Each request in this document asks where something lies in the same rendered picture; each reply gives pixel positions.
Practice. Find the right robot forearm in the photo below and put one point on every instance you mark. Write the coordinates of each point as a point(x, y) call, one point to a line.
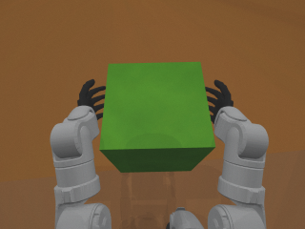
point(246, 145)

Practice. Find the right robot shin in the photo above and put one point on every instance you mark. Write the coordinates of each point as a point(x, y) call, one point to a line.
point(180, 209)

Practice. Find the left robot forearm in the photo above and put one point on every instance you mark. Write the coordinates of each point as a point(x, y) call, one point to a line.
point(73, 159)

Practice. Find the right robot upper arm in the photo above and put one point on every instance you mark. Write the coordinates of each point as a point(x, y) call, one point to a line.
point(225, 216)

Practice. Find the robot left hand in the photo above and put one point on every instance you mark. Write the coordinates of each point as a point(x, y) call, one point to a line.
point(86, 99)

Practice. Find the robot right thigh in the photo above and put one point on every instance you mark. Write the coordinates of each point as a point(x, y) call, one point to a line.
point(182, 219)

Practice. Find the robot right hand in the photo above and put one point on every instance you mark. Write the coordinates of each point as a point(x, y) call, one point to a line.
point(224, 98)

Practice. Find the carton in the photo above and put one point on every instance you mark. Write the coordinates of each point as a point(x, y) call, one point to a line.
point(156, 117)

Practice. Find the left robot upper arm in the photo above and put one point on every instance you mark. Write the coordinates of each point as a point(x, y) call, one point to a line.
point(85, 216)

